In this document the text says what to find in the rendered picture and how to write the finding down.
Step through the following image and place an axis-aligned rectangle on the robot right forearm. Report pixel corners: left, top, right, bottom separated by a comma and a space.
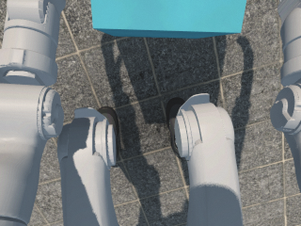
277, 0, 301, 87

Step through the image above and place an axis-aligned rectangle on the carton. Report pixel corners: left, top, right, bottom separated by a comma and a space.
90, 0, 246, 39

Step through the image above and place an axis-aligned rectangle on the right robot foot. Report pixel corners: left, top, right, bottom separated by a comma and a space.
166, 97, 185, 154

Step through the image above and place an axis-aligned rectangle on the robot left forearm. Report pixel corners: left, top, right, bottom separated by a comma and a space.
0, 0, 66, 87

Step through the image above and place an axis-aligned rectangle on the robot right upper arm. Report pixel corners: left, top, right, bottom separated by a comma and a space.
270, 83, 301, 193

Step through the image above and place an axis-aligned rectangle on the robot left upper arm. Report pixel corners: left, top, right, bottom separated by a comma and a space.
0, 83, 64, 226

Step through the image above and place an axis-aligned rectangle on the right robot shin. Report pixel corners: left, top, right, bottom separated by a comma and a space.
174, 93, 235, 147

